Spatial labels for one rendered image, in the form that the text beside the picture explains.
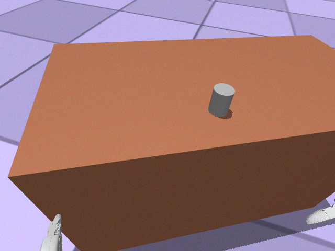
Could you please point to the can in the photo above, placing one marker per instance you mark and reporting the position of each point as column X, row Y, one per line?
column 221, row 99

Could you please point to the right robot hand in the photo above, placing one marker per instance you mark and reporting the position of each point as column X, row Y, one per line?
column 321, row 215

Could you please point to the left robot hand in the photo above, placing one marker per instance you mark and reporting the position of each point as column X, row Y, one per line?
column 53, row 242

